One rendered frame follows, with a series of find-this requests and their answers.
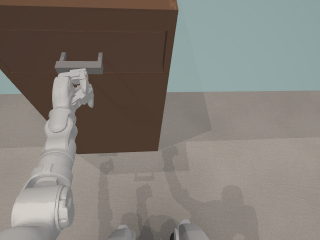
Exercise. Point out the robot right thigh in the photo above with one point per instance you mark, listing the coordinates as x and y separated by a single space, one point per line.
189 231

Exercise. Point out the handle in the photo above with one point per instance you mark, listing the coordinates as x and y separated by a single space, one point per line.
92 67

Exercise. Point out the robot left upper arm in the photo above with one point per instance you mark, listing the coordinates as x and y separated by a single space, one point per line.
41 213

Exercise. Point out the robot right shin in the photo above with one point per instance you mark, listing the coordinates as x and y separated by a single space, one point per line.
185 221

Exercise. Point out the left robot forearm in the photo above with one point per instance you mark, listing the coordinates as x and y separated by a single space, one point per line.
57 158

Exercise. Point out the cabinet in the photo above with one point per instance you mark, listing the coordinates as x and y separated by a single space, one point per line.
128 106

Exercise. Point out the robot left hand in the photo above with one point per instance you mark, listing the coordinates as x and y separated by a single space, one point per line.
65 95

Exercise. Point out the drawer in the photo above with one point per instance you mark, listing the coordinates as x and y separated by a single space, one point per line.
37 50

